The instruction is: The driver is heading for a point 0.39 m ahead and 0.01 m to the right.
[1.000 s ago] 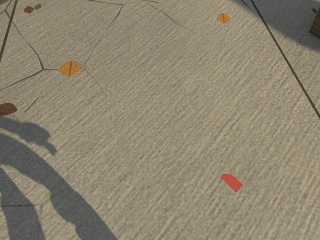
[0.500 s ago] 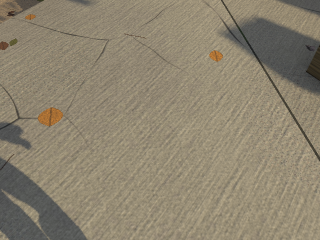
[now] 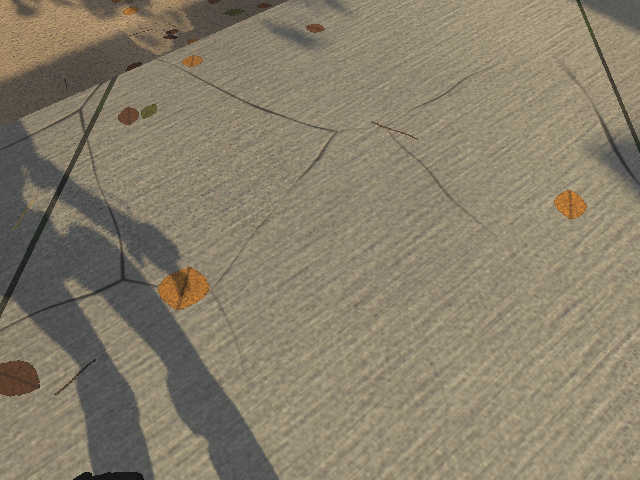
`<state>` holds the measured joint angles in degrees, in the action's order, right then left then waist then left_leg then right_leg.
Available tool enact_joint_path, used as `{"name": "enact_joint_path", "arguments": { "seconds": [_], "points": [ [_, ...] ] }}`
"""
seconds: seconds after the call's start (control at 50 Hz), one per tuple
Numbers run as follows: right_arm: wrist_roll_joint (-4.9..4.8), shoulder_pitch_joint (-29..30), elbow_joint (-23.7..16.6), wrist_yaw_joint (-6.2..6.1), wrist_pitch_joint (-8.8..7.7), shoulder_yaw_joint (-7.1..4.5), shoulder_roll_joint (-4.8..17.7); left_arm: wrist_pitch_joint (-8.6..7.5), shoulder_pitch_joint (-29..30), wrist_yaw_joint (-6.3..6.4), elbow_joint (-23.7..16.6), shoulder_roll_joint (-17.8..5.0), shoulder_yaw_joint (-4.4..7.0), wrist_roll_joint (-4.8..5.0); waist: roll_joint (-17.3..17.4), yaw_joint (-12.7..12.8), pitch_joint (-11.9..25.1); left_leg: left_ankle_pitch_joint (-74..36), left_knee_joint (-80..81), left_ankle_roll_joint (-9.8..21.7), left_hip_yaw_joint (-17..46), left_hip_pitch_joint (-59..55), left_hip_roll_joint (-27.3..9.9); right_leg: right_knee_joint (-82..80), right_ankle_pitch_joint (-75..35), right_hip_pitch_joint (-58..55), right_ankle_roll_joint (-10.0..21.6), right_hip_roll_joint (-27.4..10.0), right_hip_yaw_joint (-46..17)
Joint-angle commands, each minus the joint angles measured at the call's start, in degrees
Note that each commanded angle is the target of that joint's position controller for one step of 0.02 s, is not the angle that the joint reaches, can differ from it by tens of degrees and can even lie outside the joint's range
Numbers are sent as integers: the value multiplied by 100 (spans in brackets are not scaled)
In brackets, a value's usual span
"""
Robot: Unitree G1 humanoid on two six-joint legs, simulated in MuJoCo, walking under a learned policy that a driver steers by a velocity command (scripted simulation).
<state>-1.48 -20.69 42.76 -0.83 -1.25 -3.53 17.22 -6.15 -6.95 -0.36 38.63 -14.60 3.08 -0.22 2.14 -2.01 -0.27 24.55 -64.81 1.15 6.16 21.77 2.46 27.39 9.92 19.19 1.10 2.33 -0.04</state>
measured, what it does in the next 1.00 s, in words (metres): walks ahead: left foot, then right foot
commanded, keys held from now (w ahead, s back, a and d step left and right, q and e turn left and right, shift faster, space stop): w+q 0.04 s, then w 0.24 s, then w+e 0.02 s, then no key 0.70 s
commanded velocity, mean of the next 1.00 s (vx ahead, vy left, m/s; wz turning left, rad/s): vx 0.26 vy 0.00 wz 0.14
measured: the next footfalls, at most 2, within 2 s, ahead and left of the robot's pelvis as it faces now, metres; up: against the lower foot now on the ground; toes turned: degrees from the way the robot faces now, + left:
left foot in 0.36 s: +0.34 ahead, +0.18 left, +0.00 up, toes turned +9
right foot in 0.74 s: +0.41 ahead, -0.06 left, +0.00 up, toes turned +7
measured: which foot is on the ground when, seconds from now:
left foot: up 0.00-0.34, down 0.36-1.00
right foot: down 0.00-0.38, up 0.40-0.72, down 0.74-1.00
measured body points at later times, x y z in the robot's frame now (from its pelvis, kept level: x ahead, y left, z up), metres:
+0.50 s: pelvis +0.24 +0.07 +0.00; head +0.28 +0.09 +0.45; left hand +0.25 +0.36 -0.14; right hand +0.46 -0.15 -0.09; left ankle +0.30 +0.17 -0.73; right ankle +0.15 -0.10 -0.65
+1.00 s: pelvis +0.33 +0.06 +0.00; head +0.34 +0.05 +0.45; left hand +0.42 +0.33 -0.12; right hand +0.45 -0.18 -0.13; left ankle +0.30 +0.17 -0.73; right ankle +0.37 -0.06 -0.73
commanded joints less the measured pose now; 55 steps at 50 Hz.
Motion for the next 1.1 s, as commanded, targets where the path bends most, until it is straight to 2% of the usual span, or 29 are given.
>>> {"name": "enact_joint_path", "arguments": {
  "seconds": [0.02, 0.04, 0.12, 0.2, 0.26, 0.3, 0.32, 0.34, 0.36, 0.38, 0.4, 0.42, 0.44, 0.46, 0.48, 0.5, 0.54, 0.58, 0.66, 0.72, 0.74, 0.76, 0.78, 0.8, 0.82, 0.84, 0.88, 0.96, 1.1],
  "points": [
    [17, 317, -619, 50, -49, -180, 541, 5, -481, 21, -45, -555, 163, -50, -809, 307, -86, -516, -328, -83, 100, 1860, -795, -1501, 52, -1406, 897, -1712, -1759],
    [-6, 307, -637, 71, -19, -159, 416, -19, -452, 12, 2, -553, 173, -32, -872, 268, -102, -608, -250, -102, 22, 1778, -842, -1635, -161, -1237, 919, -1648, -1476],
    [63, 676, -784, 101, -44, -55, 165, -86, -623, -30, 300, -818, 247, -11, -603, 261, -123, -1297, 749, -183, 17, 1835, -861, -1898, -1058, -1179, 1136, -1628, -816],
    [81, 1416, -923, 233, -176, 49, 73, -13, -758, -34, 507, -1018, 266, 102, -503, 474, -219, -2360, 2284, -115, -374, 1382, -766, -1899, -1417, -1198, 996, -1426, -154],
    [40, 1938, -1119, 302, -215, 63, 135, 65, -1159, -38, 744, -1203, 295, 186, -549, 628, -310, -2326, 2869, -20, -536, 1232, -671, -1806, -1390, -1559, 934, -1612, -167],
    [45, 2094, -1224, 321, -230, 33, 242, 141, -1316, -35, 883, -1274, 303, 233, -629, 586, -339, -1896, 3174, 122, -600, 1098, -578, -1572, -1746, -1874, 861, -1767, -264],
    [73, 1922, -1202, 318, -241, -13, 333, 190, -1259, -20, 925, -1320, 303, 227, -690, 414, -258, -1764, 3388, 210, -675, 793, -447, -1232, -2545, -2013, 764, -1737, -198],
    [140, 1393, -1051, 300, -256, -97, 472, 233, -1164, 7, 942, -1346, 295, 237, -701, 71, 87, -2036, 3720, 334, -860, -45, -229, -545, -3608, -2000, 596, -1555, 9],
    [201, 676, -824, 256, -260, -221, 743, 235, -1231, 32, 951, -1224, 238, 208, -628, -251, 606, -2735, 3852, 485, -874, -1268, -181, 422, -3943, -1642, 366, -1256, 227],
    [306, -205, -682, 168, -231, -329, 1216, 185, -1209, 53, 757, -904, 93, -5, 38, -533, 1495, -4793, 3417, 842, 282, -3052, -1322, 2112, -1984, -422, 34, -883, 425],
    [331, -148, -695, 166, -180, -324, 1510, 124, -2100, -19, 811, -332, -122, -47, 1458, -92, 2418, -5626, 3619, 1947, 2485, -4578, -2817, 4025, 2710, 1357, -333, -30, 103],
    [255, -247, -704, 188, -138, -236, 1013, 117, -1848, -24, 1019, -999, 54, 81, 621, -416, 2601, -5520, 3795, 1840, 2434, -4196, -2574, 4553, 2856, 1434, -324, -208, -680],
    [215, 171, -688, 201, -148, -150, 827, 133, -1339, -22, 830, -1086, 88, 214, 542, -293, 1699, -5788, 3855, 1644, 1525, -3582, -2317, 4573, 2594, 1841, -299, -444, -513],
    [167, 553, -663, 206, -165, -99, 648, 164, -1097, 31, 806, -950, 54, 167, 212, -113, 1199, -5687, 4027, 1458, 1083, -2889, -2003, 4225, 2197, 1854, -323, -657, -345],
    [158, 855, -663, 214, -175, -55, 494, 230, -1002, 76, 813, -916, 70, 83, 139, 59, 854, -5502, 4256, 1361, 799, -2232, -1829, 3895, 1880, 1644, -368, -785, -310],
    [210, 1056, -639, 222, -191, -33, 419, 329, -1135, 98, 860, -825, 66, 69, 223, 283, 762, -5411, 4493, 1302, 550, -1602, -1698, 3657, 1616, 1090, -405, -877, -336],
    [285, 1334, -551, 233, -257, -26, 346, 476, -1375, 151, 963, -559, 16, 45, 310, 533, 745, -5507, 4732, 1344, 141, -876, -1564, 3070, 1249, 364, -506, -819, -248],
    [293, 1522, -442, 193, -268, -38, 396, 526, -1233, 192, 939, -472, -20, -10, 405, 585, 703, -5398, 4797, 1301, -165, -561, -1440, 2225, 875, 0, -533, -769, -200],
    [276, 1343, -124, 124, -172, -44, 488, 606, -742, 185, 883, -599, -3, -19, 436, 372, 684, -3927, 4916, 1207, -121, -542, -1451, 1275, 72, -394, -446, -689, -197],
    [198, 1406, 50, 130, -111, 29, 358, 631, -605, 166, 886, -618, 23, -78, 305, 457, 431, -2058, 4777, 930, -31, -306, -1269, 281, -333, -938, -235, -591, -122],
    [189, 1242, 154, 135, -108, 83, 215, 627, -531, 170, 865, -678, 30, -137, 156, 441, 309, -1452, 4659, 669, -52, -247, -1060, -178, -756, -1136, -144, -674, -240],
    [265, 1031, 227, 129, -109, 123, 113, 611, -447, 197, 791, -906, 63, -147, -199, 295, 244, -837, 4376, 378, -169, -170, -777, -383, -1520, -1294, -16, -1041, -627],
    [317, 508, 318, 134, -120, 104, 117, 626, -211, 239, 756, -1256, 130, -83, -995, -146, 189, -415, 4211, 156, -454, -59, -351, -287, -1554, -1264, 255, -1293, -806],
    [321, 554, 362, 69, -61, 141, 49, 634, -31, 201, 816, -902, 79, -29, -1245, -94, 262, -638, 4212, 0, -680, -664, -263, -497, -146, -622, 341, -1159, -799],
    [293, 836, 373, 21, 3, 102, 231, 620, 74, 158, 807, -641, 19, -41, -1004, 47, 28, -845, 4165, -31, -678, -835, -286, -602, 344, -303, 213, -947, -719],
    [259, 944, 387, -25, 57, 79, 274, 590, 91, 142, 859, -575, -11, -71, -854, 82, 30, -1029, 4141, 0, -650, -917, -338, -581, 230, -265, 95, -856, -619],
    [268, 886, 468, -54, 127, 71, 286, 508, 7, 118, 994, -636, -8, -40, -749, 110, 76, -1321, 4168, 35, -572, -944, -401, -422, -350, -495, 11, -760, -505],
    [208, 921, 659, -54, 90, 58, 264, 484, -69, 154, 1225, -639, -14, -3, -475, 192, 290, -1957, 4114, 20, -566, -1069, -455, -160, -1256, -907, 55, -698, -399],
    [185, 897, 1021, -95, 153, 41, 247, 552, 71, 172, 1532, -607, -14, 17, -232, 182, 246, -2211, 4103, -33, -610, -1237, -469, -136, -1453, -993, 116, -609, -318]
  ]
}}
